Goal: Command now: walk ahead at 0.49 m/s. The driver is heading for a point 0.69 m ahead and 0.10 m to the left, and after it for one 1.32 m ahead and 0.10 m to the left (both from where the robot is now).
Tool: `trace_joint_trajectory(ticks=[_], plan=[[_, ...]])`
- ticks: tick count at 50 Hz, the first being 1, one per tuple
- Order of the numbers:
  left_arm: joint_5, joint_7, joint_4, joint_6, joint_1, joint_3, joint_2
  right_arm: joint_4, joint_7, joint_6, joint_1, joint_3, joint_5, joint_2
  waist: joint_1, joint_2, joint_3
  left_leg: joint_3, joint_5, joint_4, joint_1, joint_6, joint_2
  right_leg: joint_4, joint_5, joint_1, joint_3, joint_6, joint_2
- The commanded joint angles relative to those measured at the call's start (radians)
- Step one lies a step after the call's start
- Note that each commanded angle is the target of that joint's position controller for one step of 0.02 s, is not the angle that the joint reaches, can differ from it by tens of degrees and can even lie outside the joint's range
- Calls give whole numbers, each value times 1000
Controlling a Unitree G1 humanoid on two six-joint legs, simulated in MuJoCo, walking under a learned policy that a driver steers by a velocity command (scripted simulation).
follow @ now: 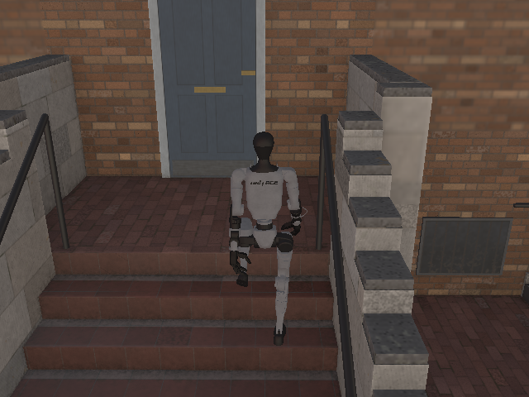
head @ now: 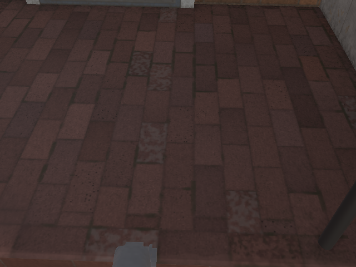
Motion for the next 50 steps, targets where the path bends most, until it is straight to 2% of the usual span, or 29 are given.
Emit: trace_joint_trajectory(ticks=[1, 3, 4, 5, 6, 9, 10, 11, 12, 13, 14, 15, 18, 19, 21, 23, 27, 30, 33, 34, 36, 38, 39, 40, 41, 42, 44, 47, 50], plan=[[21, -7, -45, -37, 9, -16, 32, -167, -22, 7, -239, 24, 22, -33, 11, -29, 63, 98, 43, -309, -21, 34, 108, -369, 41, -9, 196, -145, -212], [-33, -28, -66, -30, 68, -23, 31, -243, 6, 45, -448, 34, -1, -26, 74, -102, 113, 207, -98, -519, 287, -35, 89, -528, 136, -237, 168, -205, -232], [-62, -47, -123, -34, -7, -15, 98, -210, 37, 56, -337, 45, -13, 22, 15, -182, 113, 245, -156, -503, 441, -48, 59, -534, 315, -260, 144, -218, -265], [-79, -56, -109, -42, 2, -7, 140, -204, 47, 60, -317, 39, -19, -3, 1, -168, 94, 248, -201, -573, 444, -46, 33, -468, 686, -157, 124, -220, -281], [-83, -61, -105, -51, 21, 5, 205, -222, 47, 52, -382, 31, -22, -32, -20, -195, 57, 289, -262, -735, 471, -46, -26, -427, 1132, 0, 120, -232, -263], [-74, -65, -87, -59, 41, 56, 284, -169, 40, 11, -158, 19, -23, -26, -84, -247, -46, 265, -271, -1004, 623, -61, -85, -196, 1736, 412, 81, -180, -308], [-44, -64, -87, -69, 116, 52, 223, -126, 27, 4, -28, 5, -23, -77, -72, -143, -223, 124, 93, -935, 989, 11, -38, -29, 1725, 218, 97, -117, -273], [-43, -74, -73, -68, 152, 54, 186, -83, 14, 13, 99, -8, -14, -109, -105, -58, -281, -95, -30, -1093, 1204, 50, -1, 127, 1480, -22, 156, -109, -199], [-34, -105, -76, -43, 108, 61, 155, -14, -5, 36, 244, -36, -19, -170, -169, 62, -237, -305, -131, -1355, 1306, 85, 54, 308, 1107, -221, 185, -115, -114], [-57, -120, -93, -27, 3, 73, 108, 47, -15, 32, 377, -73, -32, -252, -208, 223, -101, -638, -192, -1654, 1259, 164, 181, 827, 366, -458, 249, -38, 16], [-77, -104, -93, -11, 0, 102, 155, 61, -17, 14, 428, -80, -25, -245, -196, 203, -105, -741, -257, -1752, 1178, 118, 212, 1291, 415, -536, 437, -41, 44], [-86, -85, -141, -19, -74, 104, 139, 88, -13, -5, 322, -82, -7, -205, -122, 197, 0, -645, -265, -1728, 1097, 40, 202, 1495, 409, -695, 472, -61, 72], [-112, -42, -208, -10, -175, 44, 11, 159, 8, -17, 131, -49, -16, -20, 17, -86, 7, -341, 154, -1689, 1068, -109, 187, 1496, 440, -876, 468, -163, 55], [-107, -33, -216, 6, -187, 39, 16, 183, 13, -16, 147, -42, -49, -9, 44, -95, 9, -245, 106, -1694, 1071, -129, 165, 1459, 442, -922, 451, -170, 27], [-96, -42, -217, 13, -198, 34, 29, 197, 8, -37, 211, -47, -68, -9, 54, -55, 42, -55, -7, -1733, 1069, -153, 84, 1425, 394, -978, 370, -167, -8], [-107, -54, -260, 10, -290, 23, 39, 239, 11, -34, 340, -41, -82, -27, 19, 29, 84, -110, -49, -1807, 1086, -78, 113, 1818, 247, -1138, 278, -192, 32], [-113, -14, -461, 33, -575, -20, 65, 300, 20, -39, 468, -7, -146, -34, -10, -43, 109, -56, -162, -1921, 1158, -104, 127, 1415, 425, -1245, 243, -244, -47], [-109, -10, -547, 78, -720, -27, 72, 331, 36, -45, 597, 5, -111, -58, -72, 46, 162, -49, -79, -2096, 1096, -36, 179, 1209, 413, -1134, 65, -152, -117], [-76, -32, -572, 96, -716, -7, 92, 278, 53, -90, 513, 17, -68, -116, 9, 84, 119, 52, 673, -2078, 1056, -28, 197, 971, 302, -793, -20, -148, -88], [-78, -40, -595, 100, -754, 2, 98, 269, 53, -102, 550, 12, -29, -155, -2, 135, 47, 63, 956, -2041, 1057, -8, 194, 927, 188, -635, -54, -115, -33], [-80, -44, -613, 97, -702, 16, 110, 282, 46, -110, 566, -31, 7, -265, 44, 191, 32, 71, 1344, -1914, 1373, -3, 239, 677, -35, -641, -66, -68, 40], [-68, -28, -554, 78, -479, 47, 155, 271, 51, -102, 558, -61, -21, -270, 91, 166, -100, 98, 1609, -1665, 1438, -62, 237, 624, 113, -393, 20, -117, 38], [-105, -22, -472, 71, -335, 60, 198, 269, 58, -111, 618, -55, -57, -197, 67, 35, -253, 25, 1400, -1480, 1149, -106, 162, 548, 104, -34, 277, -208, -23], [-84, -3, -387, 83, -114, 79, 254, 233, 84, -90, 544, -40, -64, -132, 162, -112, -306, -4, 830, -1251, 899, -112, 31, 247, -84, 185, 600, -275, -113], [-35, 3, -358, 72, -9, 81, 259, 215, 93, -67, 436, -58, -42, -81, 196, -276, -228, -121, 96, -667, 694, -141, -117, -65, -197, 103, 965, -350, -272], [-60, 19, -346, 27, -79, 71, 224, 212, 75, -66, 422, -68, -11, -84, 133, -225, -124, -237, 164, -416, 575, -130, -78, -93, -352, -22, 950, -263, -269], [-102, 28, -290, -10, -255, 71, 143, 154, 34, -83, 337, -53, -12, -62, 19, -80, 2, -194, 111, -256, 452, -98, -73, -57, -194, -145, 717, -216, -273], [-93, 24, -253, -28, -391, 38, 20, 106, 13, -77, 283, -31, -24, -18, -114, 31, 26, -176, 146, -417, 421, -71, -1, -96, 104, -218, 425, -79, -234], [-65, 27, -298, -55, -400, 56, 62, 64, 32, -76, 194, -58, -28, -62, -93, -42, 39, -33, 42, -571, 522, -131, 40, -208, 237, -216, 158, -105, -182]])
